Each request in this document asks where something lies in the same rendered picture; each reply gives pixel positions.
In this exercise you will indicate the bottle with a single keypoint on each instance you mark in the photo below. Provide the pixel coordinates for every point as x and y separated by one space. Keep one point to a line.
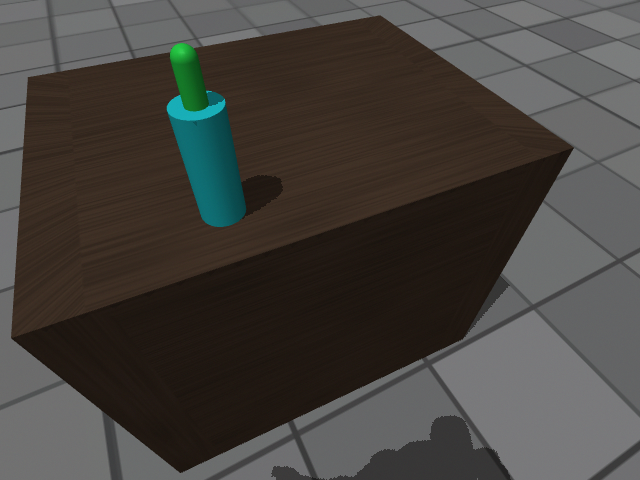
201 126

